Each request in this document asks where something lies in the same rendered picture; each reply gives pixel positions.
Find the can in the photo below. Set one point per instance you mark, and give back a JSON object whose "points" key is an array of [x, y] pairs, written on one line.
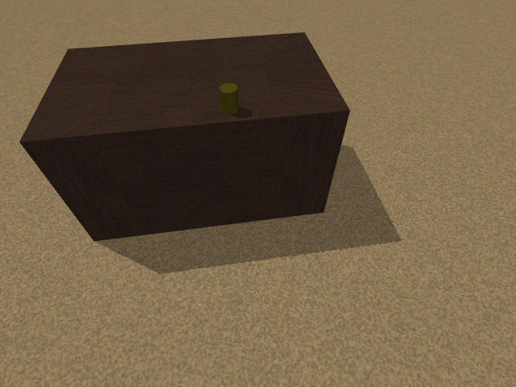
{"points": [[229, 98]]}

